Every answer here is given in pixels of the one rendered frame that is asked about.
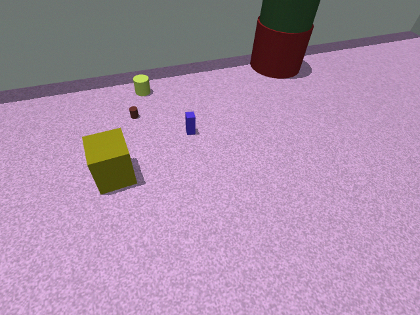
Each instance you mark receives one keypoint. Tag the potted plant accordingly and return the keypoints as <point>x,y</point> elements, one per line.
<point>281,37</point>

